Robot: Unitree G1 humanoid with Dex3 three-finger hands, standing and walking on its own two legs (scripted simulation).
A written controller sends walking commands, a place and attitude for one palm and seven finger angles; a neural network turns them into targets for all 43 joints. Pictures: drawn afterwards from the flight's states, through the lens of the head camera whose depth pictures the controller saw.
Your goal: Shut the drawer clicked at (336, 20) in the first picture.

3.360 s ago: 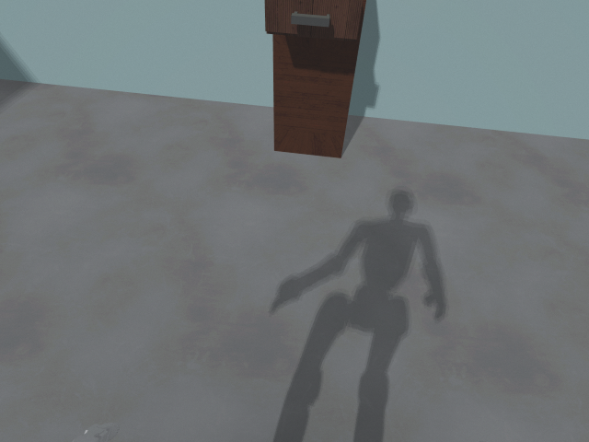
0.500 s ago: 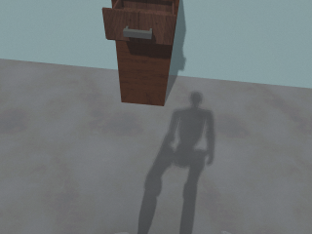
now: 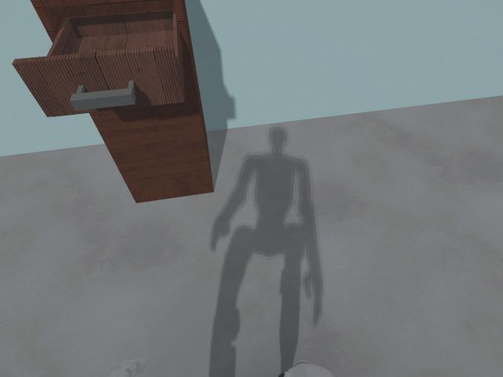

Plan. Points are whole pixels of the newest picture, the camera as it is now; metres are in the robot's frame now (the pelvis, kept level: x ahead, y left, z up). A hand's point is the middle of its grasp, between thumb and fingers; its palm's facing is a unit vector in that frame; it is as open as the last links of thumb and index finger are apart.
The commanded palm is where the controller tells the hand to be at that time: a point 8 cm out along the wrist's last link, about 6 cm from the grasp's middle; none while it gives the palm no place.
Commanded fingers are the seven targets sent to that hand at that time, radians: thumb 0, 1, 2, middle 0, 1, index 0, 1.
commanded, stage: turn to face it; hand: left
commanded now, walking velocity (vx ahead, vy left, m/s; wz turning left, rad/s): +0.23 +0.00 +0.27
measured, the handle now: (105, 93) +0.68 +0.34 +0.07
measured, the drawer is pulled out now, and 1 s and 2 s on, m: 0.29 0.29 0.29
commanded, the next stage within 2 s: take the last steps up to it in 0.32 s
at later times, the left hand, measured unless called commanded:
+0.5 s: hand out of the picture +0.10 +0.18 -0.18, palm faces +0.19 -0.98 -0.12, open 7.3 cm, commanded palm none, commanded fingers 0.00 0.90 0.90 -0.20 -0.30 -0.20 -0.30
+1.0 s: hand out of the picture +0.12 +0.16 -0.13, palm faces +0.27 -0.94 -0.20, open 7.4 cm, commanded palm none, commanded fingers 0.00 0.90 0.90 -0.20 -0.30 -0.20 -0.30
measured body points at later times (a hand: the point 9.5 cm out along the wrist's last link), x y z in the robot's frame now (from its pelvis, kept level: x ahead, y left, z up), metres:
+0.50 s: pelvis +0.13 +0.03 +0.01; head +0.13 +0.06 +0.46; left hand +0.09 +0.23 -0.16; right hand +0.23 -0.20 -0.12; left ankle +0.18 +0.11 -0.72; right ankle +0.09 -0.10 -0.68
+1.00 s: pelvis +0.19 +0.01 +0.03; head +0.19 -0.01 +0.48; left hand +0.10 +0.21 -0.12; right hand +0.24 -0.22 -0.13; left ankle +0.20 +0.15 -0.64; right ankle +0.18 -0.10 -0.72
